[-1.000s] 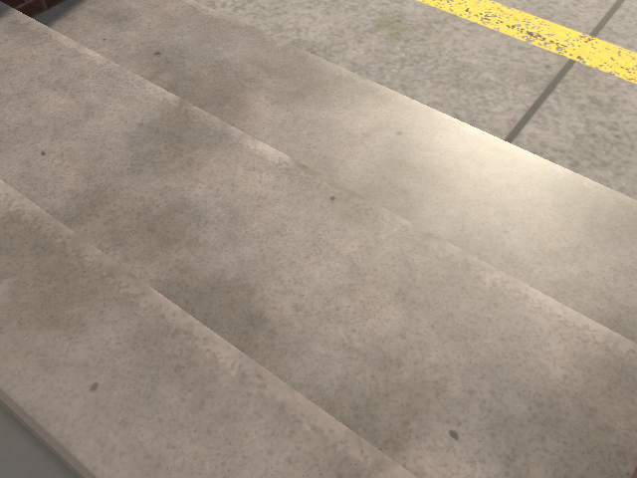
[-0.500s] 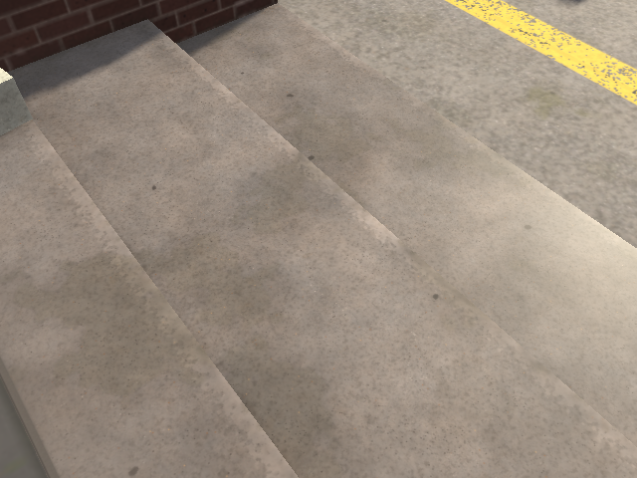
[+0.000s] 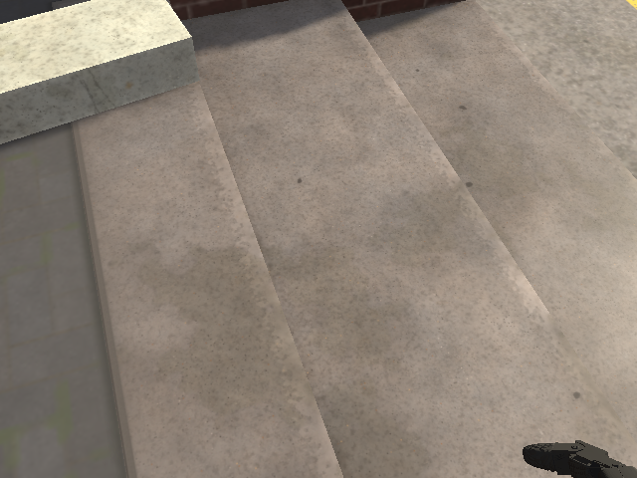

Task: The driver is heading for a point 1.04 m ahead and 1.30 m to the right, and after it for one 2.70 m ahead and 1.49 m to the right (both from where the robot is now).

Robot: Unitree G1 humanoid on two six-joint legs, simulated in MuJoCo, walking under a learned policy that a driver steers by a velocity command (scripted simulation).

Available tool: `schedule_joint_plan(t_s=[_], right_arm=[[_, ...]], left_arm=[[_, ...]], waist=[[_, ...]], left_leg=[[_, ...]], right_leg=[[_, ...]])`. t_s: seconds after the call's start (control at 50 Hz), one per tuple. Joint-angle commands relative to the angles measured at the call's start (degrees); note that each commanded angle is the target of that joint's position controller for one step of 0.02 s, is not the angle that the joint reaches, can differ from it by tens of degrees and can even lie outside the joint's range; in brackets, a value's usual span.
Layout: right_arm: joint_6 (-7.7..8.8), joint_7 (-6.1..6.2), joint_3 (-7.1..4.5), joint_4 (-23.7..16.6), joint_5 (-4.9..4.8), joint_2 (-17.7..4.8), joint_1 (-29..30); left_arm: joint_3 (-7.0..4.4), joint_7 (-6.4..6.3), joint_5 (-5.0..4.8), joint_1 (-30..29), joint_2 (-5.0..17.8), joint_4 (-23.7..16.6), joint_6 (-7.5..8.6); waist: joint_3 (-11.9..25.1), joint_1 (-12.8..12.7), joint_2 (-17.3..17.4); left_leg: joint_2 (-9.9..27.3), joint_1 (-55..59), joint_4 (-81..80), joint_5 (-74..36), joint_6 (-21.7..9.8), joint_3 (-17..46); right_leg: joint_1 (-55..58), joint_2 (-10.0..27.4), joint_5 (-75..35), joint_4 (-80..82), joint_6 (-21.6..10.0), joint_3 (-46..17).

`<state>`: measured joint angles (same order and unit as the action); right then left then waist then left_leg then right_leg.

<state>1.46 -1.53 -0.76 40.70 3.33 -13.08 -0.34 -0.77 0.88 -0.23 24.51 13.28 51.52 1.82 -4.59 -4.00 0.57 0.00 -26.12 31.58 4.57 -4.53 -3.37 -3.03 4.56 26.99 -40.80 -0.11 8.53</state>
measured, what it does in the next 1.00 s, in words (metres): steps on the spot, turning right: right foot, then left foot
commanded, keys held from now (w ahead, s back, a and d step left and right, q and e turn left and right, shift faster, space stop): e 1.00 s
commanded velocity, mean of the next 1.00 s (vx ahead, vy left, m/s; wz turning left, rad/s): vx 0.06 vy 0.00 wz -0.48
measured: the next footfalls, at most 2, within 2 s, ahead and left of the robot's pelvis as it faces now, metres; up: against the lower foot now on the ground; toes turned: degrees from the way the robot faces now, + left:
right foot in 0.48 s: +0.04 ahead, -0.07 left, +0.00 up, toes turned -18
left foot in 0.98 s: +0.15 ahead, +0.11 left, +0.00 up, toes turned -36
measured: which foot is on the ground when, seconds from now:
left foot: down 0.00-0.48, up 0.50-0.96, down 0.98-1.00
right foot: up 0.00-0.46, down 0.48-0.98, up 1.00-1.00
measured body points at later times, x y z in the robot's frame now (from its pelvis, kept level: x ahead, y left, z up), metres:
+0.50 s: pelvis +0.05 +0.02 +0.00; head +0.05 -0.01 +0.45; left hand +0.25 +0.23 -0.09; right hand +0.10 -0.27 -0.12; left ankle +0.11 +0.09 -0.72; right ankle +0.00 -0.05 -0.73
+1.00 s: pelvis +0.04 +0.06 +0.01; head +0.08 +0.06 +0.46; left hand +0.31 +0.24 -0.09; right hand +0.04 -0.25 -0.08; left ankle +0.12 +0.13 -0.73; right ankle +0.00 -0.05 -0.72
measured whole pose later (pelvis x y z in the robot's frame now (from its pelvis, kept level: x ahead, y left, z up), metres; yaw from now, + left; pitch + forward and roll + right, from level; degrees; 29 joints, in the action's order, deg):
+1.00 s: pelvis +0.04 +0.06 +0.01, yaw -34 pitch +1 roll +0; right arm -2.6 1.5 -2.0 38.5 0.8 -15.4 -7.3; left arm -4.3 1.6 -0.2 14.0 19.3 34.6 -3.7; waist -3.1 -1.9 -2.4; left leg -2.5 -16.4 28.5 12.3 -1.3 1.4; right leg -18.9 -7.0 18.4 -34.7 -1.0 -12.8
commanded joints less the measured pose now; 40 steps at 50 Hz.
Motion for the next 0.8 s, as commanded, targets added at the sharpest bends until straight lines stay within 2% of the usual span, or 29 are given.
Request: schedule_joint_plan(t_s=[0.02,0.04,0.06,0.08,0.1,0.12,0.14,0.16,0.18,0.22,0.26,0.28,0.32,0.34,0.4,0.44,0.46,0.48,0.5,0.52,0.54,0.56,0.58,0.6,0.62,0.64,0.68,0.72,0.8], right_arm=[[0.85,2.08,-3.50,3.11,-3.21,-11.25,-20.30],[0.95,2.34,-2.65,2.70,-3.08,-8.38,-15.25],[0.81,2.65,-2.01,2.56,-2.92,-6.09,-11.31],[0.73,3.47,-1.78,2.66,-3.13,-5.37,-9.60],[0.73,3.91,-1.79,2.34,-3.04,-5.72,-8.64],[1.08,3.92,-1.74,1.12,-2.48,-6.02,-7.38],[1.27,3.99,-1.86,0.74,-2.16,-6.27,-6.38],[1.29,4.08,-1.85,0.52,-2.12,-6.10,-6.11],[1.04,4.17,-1.93,0.63,-1.92,-6.07,-6.33],[0.77,4.47,-1.80,0.36,-2.33,-5.79,-7.93],[0.58,4.78,-1.92,0.43,-2.23,-5.85,-9.76],[0.01,5.10,-1.91,1.23,-2.50,-5.59,-10.34],[-0.63,5.03,-2.50,0.97,-2.01,-7.25,-10.58],[-1.10,4.81,-2.87,1.29,-2.31,-8.23,-11.10],[-2.02,4.18,-3.42,0.48,-1.98,-9.51,-10.63],[-2.59,3.89,-3.86,0.39,-2.25,-10.53,-10.48],[-2.88,3.74,-4.13,0.20,-2.46,-10.94,-9.75],[-3.21,3.55,-4.39,0.76,-2.30,-10.77,-10.87],[-3.67,3.02,-3.96,0.09,-2.06,-7.77,-12.96],[-4.18,3.15,-3.56,-4.29,-2.33,-7.23,-6.99],[-4.69,3.25,-3.86,-3.90,-2.05,-9.05,-4.55],[-4.67,3.04,-3.86,-3.40,-2.97,-8.50,-5.37],[-4.26,3.11,-3.95,-2.85,-3.47,-8.70,-6.19],[-4.13,3.13,-4.38,-2.62,-2.72,-9.99,-6.80],[-4.27,2.86,-4.53,-1.78,-1.96,-10.24,-8.12],[-4.54,2.49,-4.47,-1.67,-1.85,-9.87,-8.44],[-4.99,2.00,-4.03,-2.11,-2.18,-8.45,-7.96],[-5.33,1.87,-3.64,-2.83,-2.42,-7.71,-6.73],[-5.58,2.16,-3.17,-4.35,-2.41,-7.62,-4.30]], left_arm=[[-1.10,-0.62,-0.67,3.17,5.18,-4.15,-0.33],[-0.97,-0.80,-0.72,1.31,4.26,-4.53,-0.48],[-1.20,-1.11,-0.11,0.80,4.64,-4.15,-0.75],[-1.69,-0.90,1.63,1.11,5.18,-3.70,-1.75],[-1.96,-0.55,2.37,3.20,4.91,-3.03,-2.85],[-2.31,-0.19,1.95,4.61,4.95,-2.62,-3.56],[-2.59,-0.03,1.63,4.10,4.70,-3.10,-4.12],[-2.83,-0.02,1.58,2.49,4.85,-4.04,-4.64],[-2.84,-0.04,2.02,-0.03,4.98,-5.20,-5.05],[-3.39,0.11,2.37,-3.82,6.04,-7.46,-6.04],[-3.35,0.54,2.77,-6.59,6.05,-9.51,-6.80],[-3.16,0.82,2.61,-8.49,5.68,-11.40,-7.08],[-2.56,1.33,2.32,-9.52,4.79,-12.74,-7.13],[-2.58,1.25,1.99,-10.36,5.15,-13.49,-7.01],[-2.56,1.31,1.29,-11.00,5.55,-15.08,-6.75],[-2.50,1.20,0.88,-11.07,5.22,-16.27,-6.36],[-2.45,1.16,0.80,-9.19,4.98,-16.28,-5.84],[-2.65,0.90,0.87,-7.07,5.58,-16.00,-5.09],[-3.87,0.50,1.63,-6.48,10.95,-16.76,-4.39],[-5.96,0.43,1.53,-4.45,18.47,-17.72,-4.59],[-5.75,0.14,1.35,-1.67,16.18,-17.07,-4.39],[-5.00,-0.27,0.96,-4.54,14.38,-17.42,-4.27],[-4.41,-0.56,0.81,-9.14,12.63,-18.34,-4.21],[-3.95,-0.87,0.25,-11.79,11.49,-19.33,-4.03],[-3.70,-0.78,0.33,-12.58,10.67,-20.03,-3.92],[-3.60,-0.58,0.37,-11.72,10.45,-19.98,-3.74],[-3.84,-0.41,0.43,-9.61,11.03,-19.48,-3.31],[-4.18,-0.40,0.56,-8.02,11.78,-19.23,-3.31],[-4.89,-0.03,0.69,-6.91,13.34,-19.57,-4.05]], waist=[[26.33,8.42,4.33],[17.88,6.17,5.68],[11.91,3.94,4.12],[9.46,2.66,4.97],[9.87,1.43,5.08],[11.34,0.86,3.80],[11.13,0.25,4.21],[10.20,0.34,4.57],[9.76,0.90,4.86],[8.00,1.91,4.80],[6.53,2.90,4.70],[4.45,2.91,5.87],[5.47,3.63,5.20],[5.79,3.73,5.41],[6.85,4.45,5.28],[7.41,4.31,4.52],[8.05,3.02,3.45],[8.14,1.74,-0.31],[6.68,2.55,-13.63],[3.12,0.08,-18.52],[3.85,-1.03,-8.87],[3.81,1.42,-6.95],[2.95,4.00,-5.60],[3.63,4.80,-6.25],[5.66,4.88,-6.15],[7.17,4.71,-4.93],[8.23,4.16,-3.81],[7.65,3.26,-5.17],[6.18,1.81,-7.83]], left_leg=[[22.67,41.89,-3.81,-56.98,-13.84,17.35],[20.45,33.60,-7.18,-48.66,-11.80,12.70],[17.31,25.40,-11.22,-39.15,-8.58,9.47],[15.85,19.40,-13.50,-37.89,-7.75,6.98],[14.99,15.50,-14.20,-37.75,-8.13,4.01],[13.83,13.32,-14.51,-34.75,-8.67,0.95],[13.88,11.41,-14.81,-31.84,-9.28,-0.26],[14.23,9.43,-15.19,-27.94,-9.81,-0.80],[15.20,8.40,-14.90,-24.22,-10.54,-0.58],[16.98,8.57,-15.38,-16.68,-11.19,0.67],[18.03,10.47,-15.24,-10.32,-11.01,1.76],[19.31,12.37,-15.98,-9.82,-10.11,3.15],[19.18,13.62,-14.20,-9.64,-9.40,2.10],[19.71,12.85,-13.93,-9.03,-9.02,1.76],[19.39,12.69,-11.88,-4.77,-7.90,0.66],[19.46,12.97,-9.42,-4.47,-6.60,0.01],[18.39,11.85,-6.48,-2.73,-4.53,-1.81],[16.61,8.74,-0.92,1.54,-0.63,-4.48],[10.05,-1.25,14.44,16.42,4.05,-9.13],[-1.29,-13.17,23.74,34.56,6.93,-5.14],[0.53,-13.95,31.86,32.34,7.68,1.87],[1.17,-13.47,34.06,26.34,7.70,4.11],[2.03,-13.01,32.84,20.50,7.61,5.13],[2.11,-12.97,32.21,17.27,7.71,5.10],[1.72,-11.35,33.36,15.26,7.92,4.60],[1.25,-10.68,33.97,14.52,8.06,4.43],[1.00,-10.51,31.97,13.88,8.24,4.54],[0.78,-10.46,27.28,14.14,8.34,4.61],[-0.21,-6.52,17.76,16.37,7.91,4.98]], right_leg=[[-24.64,-3.72,7.37,-28.43,-1.51,-11.18],[-25.81,-2.15,4.95,-26.09,-1.45,-10.27],[-23.71,-0.82,1.33,-22.64,-0.94,-10.08],[-20.22,-1.33,-2.16,-22.91,-0.22,-8.67],[-16.90,-2.32,-4.23,-25.17,0.31,-7.35],[-14.47,-3.61,-7.55,-26.54,0.54,-5.89],[-14.38,-4.07,-9.32,-27.36,0.65,-5.38],[-14.76,-4.22,-10.77,-27.62,0.74,-5.30],[-15.61,-4.54,-12.15,-28.99,0.71,-5.05],[-19.13,-4.14,-13.19,-28.53,0.69,-6.07],[-21.75,-3.87,-13.27,-25.70,0.63,-6.36],[-24.28,-2.50,-8.42,-19.58,0.78,-8.09],[-21.25,-2.91,-6.05,-14.31,0.46,-6.92],[-19.30,-3.04,-4.08,-12.32,-0.04,-6.15],[-15.76,-4.21,-0.77,-6.93,-1.04,-3.47],[-13.32,-4.68,-0.20,-0.88,-1.88,-2.86],[-9.94,-5.47,-3.32,5.70,-2.65,-2.39],[-5.43,-4.61,-9.79,15.17,-3.68,-5.96],[-1.71,8.05,-17.48,24.20,-7.08,-25.70],[-3.53,19.31,-42.12,24.30,-18.23,-42.79],[-1.63,18.37,-49.72,23.09,-21.40,-37.46],[-2.72,14.84,-48.70,22.43,-20.22,-31.89],[-3.27,10.49,-46.17,22.20,-17.08,-27.32],[-1.89,8.08,-46.73,21.86,-15.12,-25.22],[-0.92,6.52,-49.88,21.42,-14.49,-23.69],[-0.11,6.12,-51.38,21.05,-14.38,-23.46],[1.08,5.65,-50.42,20.85,-14.36,-23.87],[1.16,5.26,-45.82,21.09,-14.44,-25.24],[-2.51,5.00,-32.43,21.58,-14.84,-29.36]])
Velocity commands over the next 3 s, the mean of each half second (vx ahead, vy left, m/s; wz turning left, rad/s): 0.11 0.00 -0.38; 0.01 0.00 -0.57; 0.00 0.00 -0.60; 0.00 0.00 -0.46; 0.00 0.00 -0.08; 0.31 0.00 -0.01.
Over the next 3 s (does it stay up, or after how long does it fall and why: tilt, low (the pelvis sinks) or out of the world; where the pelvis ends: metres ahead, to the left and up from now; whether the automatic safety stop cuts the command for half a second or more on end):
stays up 0.07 -0.05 0.01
